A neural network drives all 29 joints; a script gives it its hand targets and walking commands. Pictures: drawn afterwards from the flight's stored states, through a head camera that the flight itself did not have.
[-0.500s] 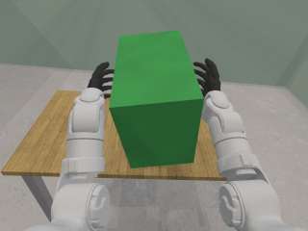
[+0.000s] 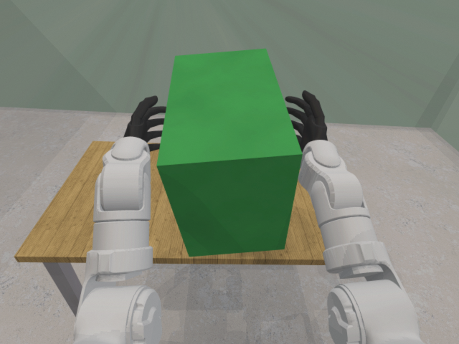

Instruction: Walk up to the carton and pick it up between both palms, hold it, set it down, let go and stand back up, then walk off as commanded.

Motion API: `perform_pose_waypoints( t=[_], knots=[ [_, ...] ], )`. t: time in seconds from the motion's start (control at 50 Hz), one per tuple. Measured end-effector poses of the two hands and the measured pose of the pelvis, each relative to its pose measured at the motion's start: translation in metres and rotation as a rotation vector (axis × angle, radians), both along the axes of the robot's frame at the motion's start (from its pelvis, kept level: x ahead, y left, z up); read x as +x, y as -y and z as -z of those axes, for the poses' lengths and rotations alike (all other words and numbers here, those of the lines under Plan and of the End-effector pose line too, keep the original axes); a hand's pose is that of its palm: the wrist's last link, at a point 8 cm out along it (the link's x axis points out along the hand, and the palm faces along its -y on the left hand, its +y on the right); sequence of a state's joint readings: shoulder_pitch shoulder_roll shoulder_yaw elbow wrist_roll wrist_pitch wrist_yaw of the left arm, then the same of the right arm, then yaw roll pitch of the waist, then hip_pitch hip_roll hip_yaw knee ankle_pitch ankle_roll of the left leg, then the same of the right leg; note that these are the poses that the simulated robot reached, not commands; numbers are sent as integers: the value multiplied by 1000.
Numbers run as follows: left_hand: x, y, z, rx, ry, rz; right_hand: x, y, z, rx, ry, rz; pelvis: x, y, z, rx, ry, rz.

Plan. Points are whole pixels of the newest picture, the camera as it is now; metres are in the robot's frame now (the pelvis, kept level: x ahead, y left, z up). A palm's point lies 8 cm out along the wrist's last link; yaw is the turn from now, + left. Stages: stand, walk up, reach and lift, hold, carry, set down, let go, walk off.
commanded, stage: hold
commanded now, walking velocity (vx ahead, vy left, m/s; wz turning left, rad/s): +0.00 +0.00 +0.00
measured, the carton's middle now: (228, 150) +0.45 +0.01 +0.17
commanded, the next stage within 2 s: none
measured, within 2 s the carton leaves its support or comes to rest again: neither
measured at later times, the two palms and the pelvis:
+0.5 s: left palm (143, 143) +0.39 +0.15 +0.22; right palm (301, 138) +0.41 -0.12 +0.23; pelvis +0.03 +0.00 +0.00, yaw +0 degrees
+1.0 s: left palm (138, 140) +0.37 +0.15 +0.24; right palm (310, 137) +0.39 -0.12 +0.25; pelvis +0.00 +0.00 +0.00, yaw +0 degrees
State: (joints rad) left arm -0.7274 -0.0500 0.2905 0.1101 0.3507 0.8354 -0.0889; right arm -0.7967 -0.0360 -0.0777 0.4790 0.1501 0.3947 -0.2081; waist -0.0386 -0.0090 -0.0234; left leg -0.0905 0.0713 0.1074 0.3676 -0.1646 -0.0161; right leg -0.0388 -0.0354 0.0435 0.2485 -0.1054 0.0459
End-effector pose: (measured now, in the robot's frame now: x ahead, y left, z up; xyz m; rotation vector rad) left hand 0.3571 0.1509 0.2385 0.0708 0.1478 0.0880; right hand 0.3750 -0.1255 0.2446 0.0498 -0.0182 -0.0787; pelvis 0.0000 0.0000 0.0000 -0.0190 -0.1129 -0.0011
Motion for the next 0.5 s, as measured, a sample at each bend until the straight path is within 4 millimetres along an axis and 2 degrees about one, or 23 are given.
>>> perform_pose_waypoints(
  t=[0.1,0.38,0.5],
  knots=[
    [5,1,-6,-15,9,14,4,2,-6,32,6,0,-3,-1,0,-1,3,-1],
    [39,0,14,-25,-36,-3,38,-2,5,6,-20,7,20,1,-1,1,-27,-3],
    [34,-2,21,7,-47,-29,39,-4,19,-19,-40,-11,26,2,-1,2,-34,-2]
  ],
)
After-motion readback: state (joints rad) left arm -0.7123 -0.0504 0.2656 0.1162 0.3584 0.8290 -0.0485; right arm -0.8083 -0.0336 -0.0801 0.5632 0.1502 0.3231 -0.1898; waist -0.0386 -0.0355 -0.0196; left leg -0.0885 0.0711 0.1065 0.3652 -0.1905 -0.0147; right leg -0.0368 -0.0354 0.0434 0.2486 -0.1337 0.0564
